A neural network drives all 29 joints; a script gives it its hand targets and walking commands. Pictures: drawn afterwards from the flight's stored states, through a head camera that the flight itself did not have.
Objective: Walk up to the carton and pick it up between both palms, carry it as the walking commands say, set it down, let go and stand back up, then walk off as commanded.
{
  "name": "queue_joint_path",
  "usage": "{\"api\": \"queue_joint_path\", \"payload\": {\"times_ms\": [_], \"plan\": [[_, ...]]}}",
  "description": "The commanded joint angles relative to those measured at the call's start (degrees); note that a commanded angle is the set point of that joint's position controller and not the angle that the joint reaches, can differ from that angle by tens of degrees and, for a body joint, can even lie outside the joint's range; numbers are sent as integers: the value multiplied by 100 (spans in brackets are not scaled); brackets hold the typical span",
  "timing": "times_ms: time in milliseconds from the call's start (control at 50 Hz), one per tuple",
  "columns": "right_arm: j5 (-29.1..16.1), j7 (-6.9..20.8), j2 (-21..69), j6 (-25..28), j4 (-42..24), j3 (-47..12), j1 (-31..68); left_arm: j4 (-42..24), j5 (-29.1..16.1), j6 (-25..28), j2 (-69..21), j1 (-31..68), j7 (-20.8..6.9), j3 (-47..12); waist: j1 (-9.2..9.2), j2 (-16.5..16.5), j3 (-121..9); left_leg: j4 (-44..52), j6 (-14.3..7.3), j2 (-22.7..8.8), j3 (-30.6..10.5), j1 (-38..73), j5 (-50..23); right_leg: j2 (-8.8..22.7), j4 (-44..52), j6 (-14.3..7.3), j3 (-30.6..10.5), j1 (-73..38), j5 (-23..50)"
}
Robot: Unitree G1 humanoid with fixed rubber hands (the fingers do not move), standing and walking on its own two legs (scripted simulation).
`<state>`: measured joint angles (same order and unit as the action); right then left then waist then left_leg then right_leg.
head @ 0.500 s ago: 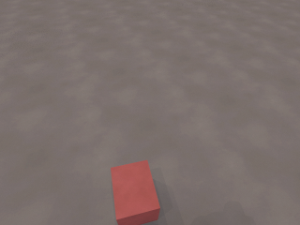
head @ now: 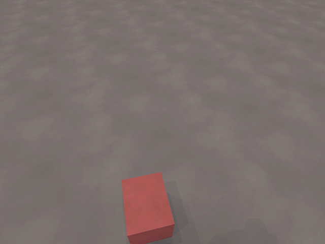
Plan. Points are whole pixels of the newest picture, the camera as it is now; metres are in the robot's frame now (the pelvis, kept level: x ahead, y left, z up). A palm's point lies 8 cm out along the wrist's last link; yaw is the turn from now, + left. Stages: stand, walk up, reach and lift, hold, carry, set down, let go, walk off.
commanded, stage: stand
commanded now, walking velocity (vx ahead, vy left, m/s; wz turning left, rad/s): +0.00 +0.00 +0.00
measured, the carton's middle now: (146, 208) +0.46 +0.09 -0.67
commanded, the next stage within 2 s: walk off in 0.06 s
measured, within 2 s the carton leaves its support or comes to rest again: neither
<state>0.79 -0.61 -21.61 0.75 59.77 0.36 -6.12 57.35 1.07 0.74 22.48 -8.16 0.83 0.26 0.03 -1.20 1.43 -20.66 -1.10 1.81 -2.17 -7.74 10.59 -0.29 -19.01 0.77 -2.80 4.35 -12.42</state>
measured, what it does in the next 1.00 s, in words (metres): walks ahead, turning left: left foot, then right foot 0.08 m higher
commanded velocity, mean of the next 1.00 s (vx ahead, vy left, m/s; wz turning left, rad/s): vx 0.39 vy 0.00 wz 0.47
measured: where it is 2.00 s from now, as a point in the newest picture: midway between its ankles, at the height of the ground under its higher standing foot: (93, 188)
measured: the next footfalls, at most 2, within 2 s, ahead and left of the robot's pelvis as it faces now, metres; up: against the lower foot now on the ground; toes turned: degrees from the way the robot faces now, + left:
left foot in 0.64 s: +0.16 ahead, +0.20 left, +0.00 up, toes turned +21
right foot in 0.84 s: +0.29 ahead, -0.02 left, +0.08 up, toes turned +15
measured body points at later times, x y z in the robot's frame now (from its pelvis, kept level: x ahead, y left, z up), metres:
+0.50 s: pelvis +0.03 +0.01 -0.01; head +0.03 +0.03 +0.44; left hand +0.02 +0.32 -0.15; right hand +0.14 -0.27 -0.13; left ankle +0.02 +0.13 -0.71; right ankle -0.02 -0.13 -0.75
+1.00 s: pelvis +0.23 +0.15 +0.00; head +0.25 +0.18 +0.45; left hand +0.28 +0.44 -0.12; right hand +0.33 -0.10 -0.12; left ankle +0.12 +0.18 -0.75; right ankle +0.39 +0.02 -0.69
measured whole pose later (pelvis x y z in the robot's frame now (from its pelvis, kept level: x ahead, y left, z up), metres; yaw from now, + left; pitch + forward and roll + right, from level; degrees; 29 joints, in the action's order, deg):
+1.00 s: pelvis +0.23 +0.15 +0.00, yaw +28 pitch +2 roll -2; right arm 0.8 0.0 -13.3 2.6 51.9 2.4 -24.3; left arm 45.1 2.0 0.6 15.4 -3.8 -1.7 1.5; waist 3.2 -1.9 1.6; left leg -19.5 -4.5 3.9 -6.2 -3.9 17.0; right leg 6.5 -47.1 5.3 0.9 32.7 -12.4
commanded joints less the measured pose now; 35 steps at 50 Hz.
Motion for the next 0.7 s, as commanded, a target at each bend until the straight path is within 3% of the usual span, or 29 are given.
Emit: {"api": "queue_joint_path", "payload": {"times_ms": [0, 220, 260, 300, 320, 340, 360, 380, 400, 420, 460, 520, 560, 580, 600, 620, 640, 660, 680], "plan": [[-5, -25, -1013, 57, -227, 172, 220, -224, -5, 55, 927, 169, 19, 175, 2, 125, -164, 314, -36, -763, -656, 105, -829, 639, 293, -155, -463, 194, 664], [-13, -23, -1037, 66, -174, 163, 242, -146, -14, 56, 951, 213, 9, 179, -2, 128, -177, 345, -31, -771, -677, 113, -869, 662, 329, -161, -443, 163, 668], [-45, 28, -453, -103, -45, 14, -170, -23, 1, -152, 308, -155, 53, -21, -53, 380, -151, 553, 51, -804, -853, -215, 61, 630, 183, -46, -108, -10, -182], [-17, 65, -668, -211, -178, 103, -143, -77, 94, -221, 614, -259, 72, 67, -96, 275, 132, 304, -33, -594, -939, -873, 1918, 569, -33, -126, -47, 201, -1586], [5, 97, -658, -226, -276, 117, -64, -111, 115, -227, 761, -333, 82, 129, -171, 35, 337, 49, -71, -484, -927, -1450, 2491, 695, 36, -227, -266, 151, -2189], [21, 125, -597, -203, -417, 116, 100, -88, 116, -213, 910, -562, 99, 213, -339, -321, 521, -457, -55, -307, -783, -2228, 2598, 979, 283, -412, -712, -224, -2712], [42, 153, -474, -142, -605, 105, 281, -1, 90, -189, 1109, -909, 131, 308, -490, -888, 552, -1277, 16, -117, -292, -2821, 2227, 1478, 755, -650, -1307, -653, -3173], [109, 181, -459, -81, -793, 130, 512, 59, 101, -145, 1184, -1089, 173, 364, -607, -1206, 609, -2438, 126, -223, 111, -3082, 1802, 2220, 1270, -963, -1871, -636, -3128], [151, 203, -564, -39, -850, 197, 503, 9, 101, -83, 1018, -1030, 180, 347, -492, -619, 659, -3142, 216, -525, 93, -3222, 1676, 2391, 1328, -1110, -1811, -479, -2709], [162, 246, -516, -3, -876, 220, 319, -72, 83, -27, 962, -879, 169, 368, -345, -383, 575, -3483, 277, -730, 71, -3208, 1565, 2391, 1266, -1158, -1584, -423, -2371], [141, 350, -315, 25, -956, 197, 121, -190, 57, 82, 788, -597, 138, 362, -159, -466, 580, -3359, 343, -932, 131, -3059, 1389, 2154, 1189, -935, -827, -378, -1754], [102, 506, -137, -10, -1204, 175, 321, -275, 105, 192, 740, -713, 39, 392, -236, -643, 655, -2638, 320, -859, 468, -2373, 1105, 1870, 958, -621, 175, 32, -931], [84, 556, -38, -35, -1299, 163, 272, -312, 121, 201, 800, -802, -39, 415, -253, -679, 575, -2192, 234, -645, 830, -1851, 975, 1814, 612, -473, 586, 221, -640], [83, 546, -47, -40, -1270, 186, 36, -348, 110, 197, 848, -774, -64, 433, -145, -692, 488, -2011, 173, -454, 1073, -1438, 945, 1810, 252, -404, 779, 378, -254], [88, 505, -89, -38, -1152, 244, -436, -397, 87, 191, 903, -688, -90, 456, 102, -555, 286, -1743, 91, -190, 1333, -749, 798, 1750, -512, -314, 1074, 622, 451], [95, 423, -270, -22, -923, 362, -1215, -452, 95, 195, 830, -732, -126, 429, 439, -143, -156, -1612, -41, 137, 1395, 282, 878, 1561, -1863, -192, 1368, 971, 1324], [53, 308, -873, 24, -738, 552, -2278, -737, 109, 200, 457, -593, -162, 318, 998, 1407, -522, -490, -516, -884, -484, 1255, 2101, 1063, -4193, 147, 1777, 2180, 971], [-46, 234, -1399, 49, -693, 594, -2721, -1241, 194, 234, 67, -104, -193, 224, 1034, 2608, -835, 971, -1066, -2171, -3785, 1625, 2388, 193, -5569, 367, 972, 3764, -2521], [-54, 230, -1211, 40, -685, 546, -2409, -1286, 210, 231, 123, 17, -198, 239, 746, 1324, -587, 1131, -1285, -2338, -4103, 1533, 2464, 518, -5978, 184, 62, 4153, -2023]]}}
